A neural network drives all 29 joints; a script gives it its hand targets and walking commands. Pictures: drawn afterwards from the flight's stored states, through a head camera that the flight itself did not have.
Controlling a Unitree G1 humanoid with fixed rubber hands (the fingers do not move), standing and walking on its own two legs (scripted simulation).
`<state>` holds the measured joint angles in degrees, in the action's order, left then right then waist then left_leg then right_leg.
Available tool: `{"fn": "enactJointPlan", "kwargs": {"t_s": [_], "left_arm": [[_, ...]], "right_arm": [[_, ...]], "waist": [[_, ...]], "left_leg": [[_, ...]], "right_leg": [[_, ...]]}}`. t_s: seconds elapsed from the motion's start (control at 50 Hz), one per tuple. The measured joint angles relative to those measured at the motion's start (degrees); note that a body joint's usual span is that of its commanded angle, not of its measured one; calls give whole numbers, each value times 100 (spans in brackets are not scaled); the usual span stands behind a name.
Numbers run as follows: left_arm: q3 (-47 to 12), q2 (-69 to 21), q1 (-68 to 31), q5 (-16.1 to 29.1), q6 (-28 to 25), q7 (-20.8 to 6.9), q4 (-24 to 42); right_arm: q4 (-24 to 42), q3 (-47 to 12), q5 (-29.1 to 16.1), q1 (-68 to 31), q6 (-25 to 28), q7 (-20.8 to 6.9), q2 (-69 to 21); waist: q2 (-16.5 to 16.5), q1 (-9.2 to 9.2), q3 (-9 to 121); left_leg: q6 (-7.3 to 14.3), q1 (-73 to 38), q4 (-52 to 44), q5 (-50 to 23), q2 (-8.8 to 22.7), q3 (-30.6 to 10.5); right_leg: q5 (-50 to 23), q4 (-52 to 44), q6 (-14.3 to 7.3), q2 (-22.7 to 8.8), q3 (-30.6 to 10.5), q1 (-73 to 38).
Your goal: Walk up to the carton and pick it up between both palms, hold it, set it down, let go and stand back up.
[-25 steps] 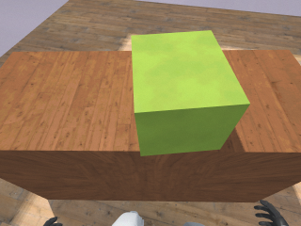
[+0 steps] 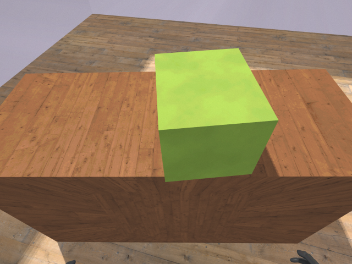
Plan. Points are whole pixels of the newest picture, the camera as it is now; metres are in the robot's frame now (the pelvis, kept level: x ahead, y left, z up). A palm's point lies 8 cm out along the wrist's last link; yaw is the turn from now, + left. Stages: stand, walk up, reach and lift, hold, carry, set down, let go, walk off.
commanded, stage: walk up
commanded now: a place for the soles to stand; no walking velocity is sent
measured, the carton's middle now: (202, 113) +0.48 -0.05 +0.05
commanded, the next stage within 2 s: reach and lift in 1.14 s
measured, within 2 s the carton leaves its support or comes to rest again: neither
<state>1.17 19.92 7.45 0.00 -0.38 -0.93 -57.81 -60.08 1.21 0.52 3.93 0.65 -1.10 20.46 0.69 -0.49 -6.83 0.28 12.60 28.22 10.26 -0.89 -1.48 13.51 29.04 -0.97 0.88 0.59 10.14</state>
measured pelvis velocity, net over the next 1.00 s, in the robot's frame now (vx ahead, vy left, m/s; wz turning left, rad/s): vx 0.03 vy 0.01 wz -0.02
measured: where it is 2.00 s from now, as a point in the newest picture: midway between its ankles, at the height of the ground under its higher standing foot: outside the picture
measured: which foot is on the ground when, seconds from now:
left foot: down 0.00-1.00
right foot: down 0.00-1.00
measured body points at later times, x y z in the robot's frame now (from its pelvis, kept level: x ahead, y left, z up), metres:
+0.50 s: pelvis +0.02 +0.00 +0.01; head +0.04 +0.01 +0.46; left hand +0.11 +0.30 -0.12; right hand +0.12 -0.30 -0.11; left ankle +0.06 +0.12 -0.74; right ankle +0.03 -0.11 -0.74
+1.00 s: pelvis +0.03 +0.01 +0.01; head +0.05 +0.01 +0.46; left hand +0.12 +0.31 -0.12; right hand +0.14 -0.29 -0.11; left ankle +0.06 +0.12 -0.74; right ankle +0.03 -0.11 -0.74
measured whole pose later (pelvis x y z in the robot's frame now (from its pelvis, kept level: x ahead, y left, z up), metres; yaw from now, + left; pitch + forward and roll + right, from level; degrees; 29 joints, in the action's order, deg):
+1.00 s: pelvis +0.03 +0.01 +0.01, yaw -1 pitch -3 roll +0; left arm 0.4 20.2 5.4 0.2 -0.7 -0.3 -62.8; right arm -64.1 0.6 0.0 1.3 0.7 -0.5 20.1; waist 0.1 -0.5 -5.7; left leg 0.7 7.5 18.7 7.9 -0.8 -0.5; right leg 10.1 18.4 -0.2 0.6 -0.8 5.0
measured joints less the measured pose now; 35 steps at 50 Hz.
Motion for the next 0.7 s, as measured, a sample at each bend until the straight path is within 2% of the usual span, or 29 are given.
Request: {"fn": "enactJointPlan", "kwargs": {"t_s": [0.1,0.36,0.7], "left_arm": [[-19,-10,-128,10,-42,-1,-142],[-62,24,-211,15,-56,6,-312],[-82,40,-171,21,-34,49,-492]], "right_arm": [[-158,-48,-31,-44,37,11,22],[-346,-77,-21,-163,51,24,34],[-372,-64,-47,-262,13,52,-33]], "waist": [[12,26,127],[-34,43,148],[-66,-3,61]], "left_leg": [[-6,-152,-407,-202,28,6],[9,-245,-718,-305,44,20],[38,-383,-849,-266,11,54]], "right_leg": [[-234,-459,8,22,-18,-168],[-404,-873,33,33,-55,-297],[-364,-984,68,-10,-94,-417]]}}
